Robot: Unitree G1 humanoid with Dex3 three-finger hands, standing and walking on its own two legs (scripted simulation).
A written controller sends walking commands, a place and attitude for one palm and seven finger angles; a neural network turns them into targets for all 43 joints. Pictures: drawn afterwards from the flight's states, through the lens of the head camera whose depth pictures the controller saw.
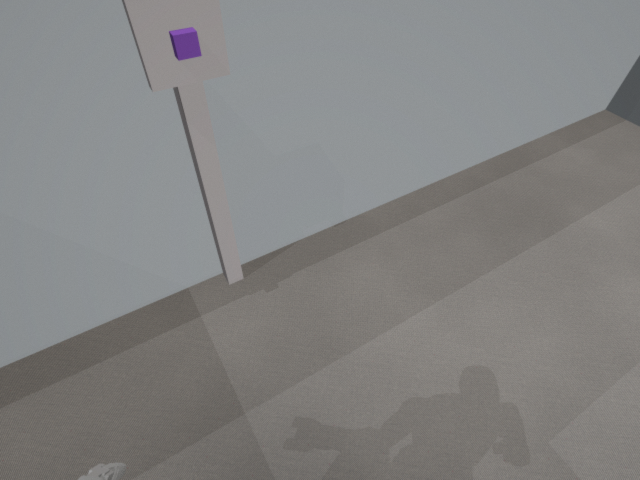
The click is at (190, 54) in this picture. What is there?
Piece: button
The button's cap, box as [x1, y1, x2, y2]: [169, 27, 201, 60]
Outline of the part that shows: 192,27 169,31 175,56 179,60 201,55 196,31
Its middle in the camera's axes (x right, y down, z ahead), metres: -0.28 -0.41 +0.80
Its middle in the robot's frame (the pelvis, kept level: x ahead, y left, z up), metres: +0.88 +0.33 +0.14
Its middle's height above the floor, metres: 0.91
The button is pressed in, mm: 0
